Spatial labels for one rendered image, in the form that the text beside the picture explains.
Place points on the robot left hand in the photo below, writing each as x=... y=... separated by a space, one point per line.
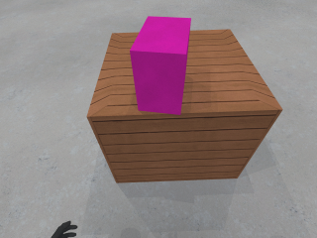
x=63 y=228

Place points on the carton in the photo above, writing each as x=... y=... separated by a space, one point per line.
x=159 y=59

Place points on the pedestal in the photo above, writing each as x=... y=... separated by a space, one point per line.
x=226 y=111

